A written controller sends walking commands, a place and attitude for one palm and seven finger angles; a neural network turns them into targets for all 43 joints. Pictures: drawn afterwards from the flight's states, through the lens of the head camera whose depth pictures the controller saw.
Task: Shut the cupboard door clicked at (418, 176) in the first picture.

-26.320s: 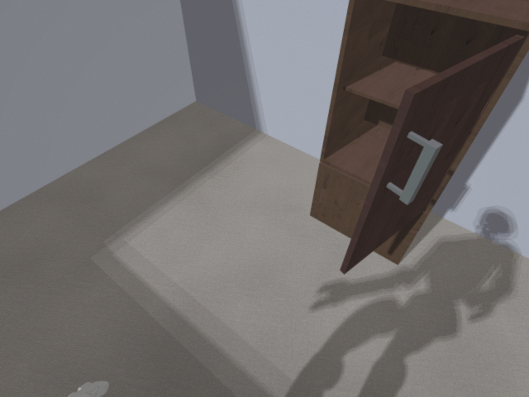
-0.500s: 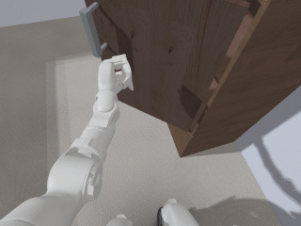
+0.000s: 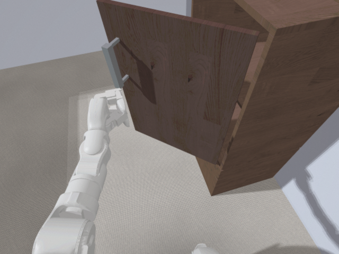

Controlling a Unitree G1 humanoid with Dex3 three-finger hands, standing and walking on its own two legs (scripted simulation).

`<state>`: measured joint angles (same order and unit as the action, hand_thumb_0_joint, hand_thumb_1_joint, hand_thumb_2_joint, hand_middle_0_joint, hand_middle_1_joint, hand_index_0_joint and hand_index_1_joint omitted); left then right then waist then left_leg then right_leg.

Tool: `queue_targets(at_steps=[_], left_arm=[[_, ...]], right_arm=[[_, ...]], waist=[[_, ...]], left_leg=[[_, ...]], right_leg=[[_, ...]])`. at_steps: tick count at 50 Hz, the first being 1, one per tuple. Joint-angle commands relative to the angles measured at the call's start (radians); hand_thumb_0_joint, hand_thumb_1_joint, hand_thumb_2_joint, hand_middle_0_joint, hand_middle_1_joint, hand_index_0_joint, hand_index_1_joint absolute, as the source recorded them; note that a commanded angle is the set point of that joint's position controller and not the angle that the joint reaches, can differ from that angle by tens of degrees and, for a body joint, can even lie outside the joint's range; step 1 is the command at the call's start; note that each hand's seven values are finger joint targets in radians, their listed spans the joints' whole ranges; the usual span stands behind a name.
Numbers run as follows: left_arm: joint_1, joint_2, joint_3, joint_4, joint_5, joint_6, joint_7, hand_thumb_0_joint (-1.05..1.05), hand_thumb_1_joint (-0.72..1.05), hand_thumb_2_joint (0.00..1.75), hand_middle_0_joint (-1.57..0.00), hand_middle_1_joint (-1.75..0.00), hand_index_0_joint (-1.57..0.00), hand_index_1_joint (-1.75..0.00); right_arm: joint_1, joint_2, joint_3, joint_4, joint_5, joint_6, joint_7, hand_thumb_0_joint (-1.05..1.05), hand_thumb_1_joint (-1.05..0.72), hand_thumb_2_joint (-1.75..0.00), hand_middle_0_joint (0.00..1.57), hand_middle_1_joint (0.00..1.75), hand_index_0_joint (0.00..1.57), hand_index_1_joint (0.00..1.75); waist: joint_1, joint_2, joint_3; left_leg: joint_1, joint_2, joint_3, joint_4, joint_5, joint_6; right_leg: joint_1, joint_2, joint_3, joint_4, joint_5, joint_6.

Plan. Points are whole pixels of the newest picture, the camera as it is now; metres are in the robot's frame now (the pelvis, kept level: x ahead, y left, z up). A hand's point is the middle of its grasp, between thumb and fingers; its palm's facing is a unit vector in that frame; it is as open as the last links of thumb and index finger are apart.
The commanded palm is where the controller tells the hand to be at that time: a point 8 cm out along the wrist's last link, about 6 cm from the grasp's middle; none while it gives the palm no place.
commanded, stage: draw the hand back to the body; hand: left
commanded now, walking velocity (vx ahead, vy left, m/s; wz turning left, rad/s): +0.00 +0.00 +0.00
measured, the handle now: (117, 64) +0.65 +0.15 +0.07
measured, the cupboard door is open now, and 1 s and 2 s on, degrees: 46 46 46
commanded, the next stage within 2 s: step back with the hand held close in 1.30 s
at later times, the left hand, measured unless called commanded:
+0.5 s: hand (58, 161) +0.28 +0.19 +0.14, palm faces +0.20 -0.95 -0.25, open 3.4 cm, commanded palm +0.24 +0.24 +0.16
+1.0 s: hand out of the picture +0.19 +0.31 +0.20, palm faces +0.52 -0.73 -0.45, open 6.7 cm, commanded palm +0.15 +0.33 +0.21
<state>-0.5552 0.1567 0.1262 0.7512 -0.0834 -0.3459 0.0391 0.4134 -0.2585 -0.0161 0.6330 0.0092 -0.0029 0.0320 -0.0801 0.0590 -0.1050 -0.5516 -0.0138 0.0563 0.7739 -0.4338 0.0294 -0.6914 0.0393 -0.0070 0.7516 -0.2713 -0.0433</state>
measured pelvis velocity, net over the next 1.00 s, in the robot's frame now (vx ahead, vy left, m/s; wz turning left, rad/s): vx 0.02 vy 0.03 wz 0.05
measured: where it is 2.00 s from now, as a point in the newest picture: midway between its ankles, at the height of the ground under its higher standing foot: outside the picture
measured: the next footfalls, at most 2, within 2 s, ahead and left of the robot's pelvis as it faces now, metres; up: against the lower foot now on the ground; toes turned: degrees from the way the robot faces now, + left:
none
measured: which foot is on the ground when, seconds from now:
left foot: down 0.00-1.00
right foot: down 0.00-1.00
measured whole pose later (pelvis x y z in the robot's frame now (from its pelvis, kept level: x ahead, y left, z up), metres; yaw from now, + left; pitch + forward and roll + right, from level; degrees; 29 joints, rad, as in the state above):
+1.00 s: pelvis +0.02 +0.03 +0.04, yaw +3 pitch -4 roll -1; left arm 0.48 0.37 0.37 -0.37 -0.05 -0.11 0.12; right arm 0.22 -0.24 0.00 0.64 0.01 -0.08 -0.06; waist 0.07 0.09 -0.01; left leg -0.04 -0.04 0.01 0.42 -0.32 0.05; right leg -0.15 0.02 -0.04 0.40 -0.18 -0.01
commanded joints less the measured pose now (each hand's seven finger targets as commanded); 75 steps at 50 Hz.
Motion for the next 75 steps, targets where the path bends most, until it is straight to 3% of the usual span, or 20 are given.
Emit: queue_targets(at_steps=[1,6,11,12,15,19,25,32,44,46,48,51,55,59,65,67,71,72,73,75], left_arm=[[-0.348,0.081,-0.023,-0.439,-0.091,0.046,-0.036,0.00,0.90,0.90,-1.30,-1.50,-1.30,-1.50],[-0.197,0.102,-0.049,-0.588,-0.059,0.026,-0.045,0.00,0.90,0.90,-1.30,-1.50,-1.30,-1.50],[0.066,0.133,-0.024,-0.602,-0.077,0.146,-0.112,0.00,0.90,0.90,-1.16,-1.35,-1.16,-1.35],[0.042,0.163,-0.078,-0.767,-0.010,0.121,-0.056,0.00,0.90,0.90,-1.13,-1.32,-1.13,-1.32],[0.227,0.167,-0.050,-0.785,-0.002,0.161,-0.010,0.00,0.90,0.90,-1.05,-1.23,-1.05,-1.23],[0.273,0.193,-0.040,-0.940,0.017,0.183,0.015,0.00,0.90,0.90,-0.94,-1.11,-0.94,-1.11],[0.380,0.246,0.018,-1.143,0.036,0.198,0.054,0.00,0.90,0.90,-0.78,-0.93,-0.78,-0.93],[0.666,0.273,0.117,-1.163,0.031,0.216,0.066,0.00,0.90,0.90,-0.58,-0.72,-0.58,-0.72],[0.928,0.416,0.359,-1.354,0.031,0.180,0.091,0.00,0.90,0.90,-0.25,-0.36,-0.25,-0.36],[0.951,0.419,0.384,-1.363,0.029,0.176,0.097,0.00,0.90,0.90,-0.20,-0.30,-0.20,-0.30],[0.923,0.349,0.312,-1.319,0.033,0.178,0.092,0.00,0.90,0.90,-0.20,-0.30,-0.20,-0.30],[0.874,0.334,0.284,-1.289,0.038,0.178,0.096,0.00,0.90,0.90,-0.20,-0.30,-0.20,-0.30],[0.859,0.353,0.298,-1.306,0.041,0.167,0.103,0.00,0.90,0.90,-0.20,-0.30,-0.20,-0.30],[0.883,0.406,0.349,-1.344,0.043,0.158,0.112,0.00,0.90,0.90,-0.20,-0.30,-0.20,-0.30],[0.904,0.378,0.339,-1.335,0.040,0.161,0.105,0.00,0.90,0.90,-0.20,-0.30,-0.20,-0.30],[0.912,0.371,0.340,-1.300,0.036,0.164,0.103,0.00,0.90,0.90,-0.20,-0.30,-0.20,-0.30],[0.906,0.365,0.331,-1.294,0.034,0.163,0.098,0.00,0.90,0.90,-0.20,-0.30,-0.20,-0.30],[0.828,0.483,0.460,-1.317,0.040,0.126,0.110,0.00,0.90,0.90,-0.20,-0.30,-0.20,-0.30],[0.926,0.390,0.386,-1.274,0.050,0.130,0.111,0.00,0.90,0.90,-0.20,-0.30,-0.20,-0.30],[0.945,0.366,0.357,-1.307,0.060,0.133,0.118,0.00,0.90,0.90,-0.20,-0.30,-0.20,-0.30]], right_arm=[[-0.110,-0.107,-0.034,-0.173,0.035,-0.062,-0.052,0.00,-0.90,-0.90,0.20,0.30,0.20,0.30],[-0.180,-0.084,-0.010,-0.166,0.035,-0.107,-0.075,0.00,-0.90,-0.90,0.20,0.30,0.20,0.30],[-0.251,-0.084,0.004,-0.197,0.055,-0.098,-0.075,0.00,-0.90,-0.90,0.20,0.30,0.20,0.30],[-0.281,-0.058,-0.002,-0.208,0.041,-0.080,-0.087,0.00,-0.90,-0.90,0.20,0.30,0.20,0.30],[-0.314,-0.060,0.008,-0.212,0.034,-0.055,-0.099,0.00,-0.90,-0.90,0.20,0.30,0.20,0.30],[-0.338,-0.054,0.020,-0.218,0.024,-0.045,-0.109,0.00,-0.90,-0.90,0.20,0.30,0.20,0.30],[-0.351,-0.046,0.030,-0.213,0.006,-0.071,-0.116,0.00,-0.90,-0.90,0.20,0.30,0.20,0.30],[-0.353,-0.049,0.024,-0.193,-0.004,-0.078,-0.109,0.00,-0.90,-0.90,0.20,0.30,0.20,0.30],[-0.341,-0.057,-0.006,-0.173,-0.005,-0.126,-0.100,0.00,-0.90,-0.90,0.20,0.30,0.20,0.30],[-0.332,-0.055,-0.008,-0.166,-0.004,-0.135,-0.100,0.00,-0.90,-0.90,0.20,0.30,0.20,0.30],[-0.326,-0.062,-0.010,-0.153,-0.003,-0.141,-0.099,0.00,-0.90,-0.90,0.20,0.30,0.20,0.30],[-0.324,-0.077,-0.018,-0.145,-0.001,-0.149,-0.107,0.00,-0.90,-0.90,0.20,0.30,0.20,0.30],[-0.331,-0.078,-0.019,-0.149,-0.002,-0.157,-0.113,0.00,-0.90,-0.90,0.20,0.30,0.20,0.30],[-0.338,-0.072,-0.012,-0.146,-0.010,-0.169,-0.114,0.00,-0.90,-0.90,0.20,0.30,0.20,0.30],[-0.344,-0.057,-0.004,-0.147,-0.008,-0.174,-0.111,0.00,-0.90,-0.90,0.20,0.30,0.20,0.30],[-0.339,-0.059,-0.006,-0.144,-0.007,-0.169,-0.110,0.00,-0.90,-0.90,0.20,0.30,0.20,0.30],[-0.340,-0.062,-0.012,-0.146,-0.004,-0.163,-0.110,0.00,-0.90,-0.90,0.20,0.30,0.20,0.30],[-0.306,-0.113,-0.026,-0.187,-0.005,-0.142,-0.116,0.00,-0.90,-0.90,0.20,0.30,0.20,0.30],[-0.287,-0.097,-0.029,-0.179,-0.024,-0.121,-0.124,0.00,-0.90,-0.90,0.20,0.30,0.20,0.30],[-0.295,-0.090,-0.028,-0.191,-0.032,-0.098,-0.124,0.00,-0.90,-0.90,0.20,0.30,0.20,0.30]], waist=[[0.021,-0.138,-0.302],[0.050,-0.049,-0.232],[0.090,-0.069,-0.132],[0.076,-0.092,-0.110],[0.091,-0.139,-0.037],[0.091,-0.038,-0.044],[0.103,0.033,-0.085],[0.125,-0.072,0.001],[0.155,0.044,-0.017],[0.151,0.050,0.016],[0.130,0.012,0.088],[0.119,-0.002,0.131],[0.132,-0.018,0.073],[0.150,0.037,0.023],[0.146,0.052,0.091],[0.142,0.008,0.121],[0.141,0.010,0.108],[0.093,-0.025,0.138],[0.083,-0.105,0.104],[0.075,-0.130,0.046]], left_leg=[[0.069,-0.002,-0.015,-0.176,0.188,-0.001],[0.163,0.006,-0.033,-0.218,0.208,-0.002],[0.160,0.001,-0.029,-0.257,0.189,-0.008],[0.194,0.007,-0.024,-0.301,0.202,-0.008],[0.213,0.016,-0.033,-0.327,0.199,-0.003],[0.300,0.022,-0.038,-0.370,0.264,-0.006],[0.389,0.025,-0.049,-0.411,0.388,-0.016],[0.379,0.036,-0.055,-0.433,0.460,-0.028],[0.379,0.049,-0.063,-0.414,0.595,-0.058],[0.369,0.051,-0.067,-0.420,0.575,-0.065],[0.360,0.055,-0.071,-0.435,0.512,-0.062],[0.360,0.054,-0.069,-0.449,0.397,-0.048],[0.359,0.047,-0.077,-0.461,0.338,-0.043],[0.346,0.038,-0.074,-0.454,0.351,-0.046],[0.320,0.040,-0.069,-0.457,0.357,-0.052],[0.308,0.043,-0.071,-0.461,0.335,-0.049],[0.322,0.042,-0.061,-0.458,0.313,-0.037],[0.233,0.059,-0.085,-0.426,0.186,-0.005],[0.260,0.043,-0.101,-0.377,0.180,-0.003],[0.284,0.040,-0.097,-0.305,0.204,-0.011]], right_leg=[[0.481,-0.027,0.022,-0.181,0.158,0.034],[0.472,-0.034,0.004,-0.183,0.159,0.024],[0.513,-0.053,0.008,-0.220,0.135,0.023],[0.558,-0.071,0.046,-0.276,0.102,0.027],[0.586,-0.076,0.047,-0.319,0.076,0.030],[0.627,-0.067,0.022,-0.340,0.149,0.021],[0.693,-0.058,-0.002,-0.353,0.252,0.015],[0.704,-0.051,-0.016,-0.372,0.286,0.021],[0.723,-0.052,-0.016,-0.359,0.314,0.024],[0.699,-0.050,-0.018,-0.359,0.287,0.024],[0.641,-0.049,-0.025,-0.373,0.227,0.028],[0.597,-0.049,-0.025,-0.388,0.147,0.029],[0.636,-0.052,-0.025,-0.379,0.115,0.026],[0.689,-0.052,-0.016,-0.372,0.143,0.021],[0.670,-0.049,-0.013,-0.379,0.151,0.017],[0.653,-0.046,-0.015,-0.386,0.133,0.019],[0.648,-0.050,-0.008,-0.393,0.115,0.021],[0.591,-0.089,0.117,-0.418,0.155,0.011],[0.568,-0.121,0.140,-0.430,0.162,-0.003],[0.545,-0.182,0.189,-0.430,0.188,-0.030]])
